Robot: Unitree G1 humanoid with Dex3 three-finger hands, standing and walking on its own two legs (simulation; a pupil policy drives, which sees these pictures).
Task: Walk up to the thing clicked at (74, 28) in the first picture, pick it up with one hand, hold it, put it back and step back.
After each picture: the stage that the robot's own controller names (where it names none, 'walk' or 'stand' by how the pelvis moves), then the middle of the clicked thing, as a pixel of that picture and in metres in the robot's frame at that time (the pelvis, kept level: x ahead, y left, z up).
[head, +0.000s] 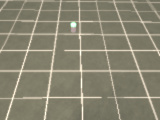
stand; (73, 27) +1.75 +0.11 -0.72
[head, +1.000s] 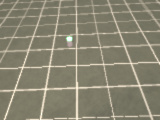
walk; (69, 41) +1.61 +0.28 -0.71
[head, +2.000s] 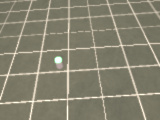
walk; (59, 62) +1.06 +0.32 -0.72
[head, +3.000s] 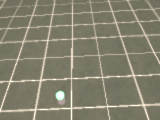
walk; (60, 98) +0.69 +0.24 -0.71
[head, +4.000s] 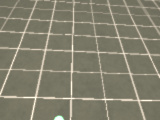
stand; out of the picture +0.48 +0.14 -0.70
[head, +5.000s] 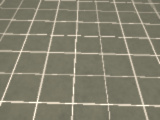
stand; out of the picture +0.42 +0.16 -0.72
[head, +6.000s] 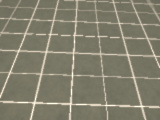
stand; out of the picture +0.40 +0.17 -0.71
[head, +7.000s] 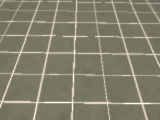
stand; out of the picture +0.43 +0.17 -0.72
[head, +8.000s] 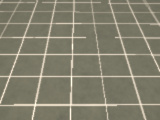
stand; out of the picture +0.41 +0.18 -0.73
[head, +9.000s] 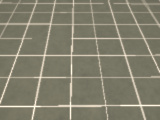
stand; out of the picture +0.41 +0.18 -0.73
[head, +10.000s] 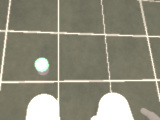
go down; (42, 67) +0.48 +0.17 -0.42
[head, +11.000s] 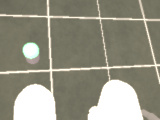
go down; (31, 54) +0.50 +0.18 -0.32
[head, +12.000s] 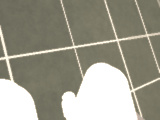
close in; out of the picture +0.49 +0.23 -0.24
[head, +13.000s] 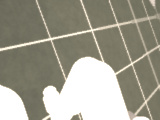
close; out of the picture +0.49 +0.25 -0.23
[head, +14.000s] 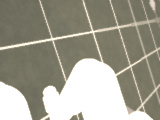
lift; out of the picture +0.46 +0.22 -0.24
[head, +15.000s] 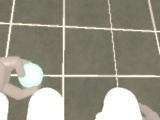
lift; (31, 79) +0.34 +0.18 -0.09
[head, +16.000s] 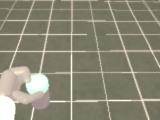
hold; (39, 92) +0.33 +0.15 +0.03
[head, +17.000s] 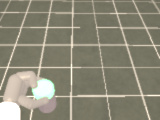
hold; (45, 97) +0.32 +0.14 -0.01
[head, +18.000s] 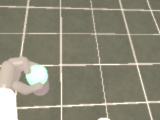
crouch; (38, 81) +0.37 +0.14 -0.07
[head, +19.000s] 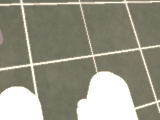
lower; out of the picture +0.51 +0.22 -0.11
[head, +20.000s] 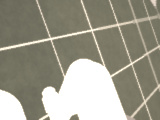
lower; out of the picture +0.45 +0.23 -0.24
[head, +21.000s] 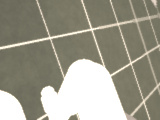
lower; out of the picture +0.45 +0.23 -0.25
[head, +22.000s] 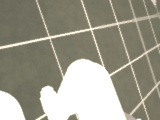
lower; out of the picture +0.45 +0.23 -0.25
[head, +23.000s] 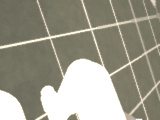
lower; out of the picture +0.45 +0.23 -0.25
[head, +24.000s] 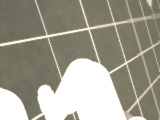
open; out of the picture +0.45 +0.23 -0.25
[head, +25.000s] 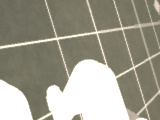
stand; out of the picture +0.44 +0.23 -0.25
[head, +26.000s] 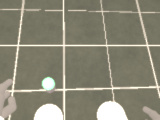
walk; (49, 85) +0.43 +0.16 -0.48
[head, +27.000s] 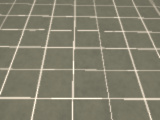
stand; out of the picture +0.38 +0.14 -0.66
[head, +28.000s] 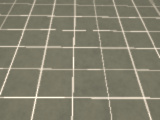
stand; out of the picture +0.39 +0.15 -0.66
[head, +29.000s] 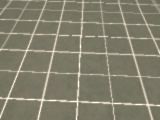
stand; out of the picture +0.39 +0.14 -0.71
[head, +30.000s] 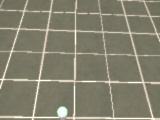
walk; (62, 113) +0.42 +0.11 -0.70
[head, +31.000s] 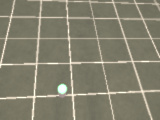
walk; (62, 91) +0.58 +0.11 -0.71
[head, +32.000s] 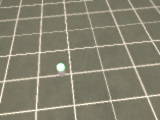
walk; (61, 70) +0.87 +0.26 -0.70
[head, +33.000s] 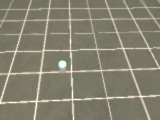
stand; (62, 67) +1.01 +0.20 -0.71
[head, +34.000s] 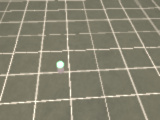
stand; (60, 67) +1.03 +0.20 -0.72
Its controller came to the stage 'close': yes
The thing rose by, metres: 0.70
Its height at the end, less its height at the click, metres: +0.00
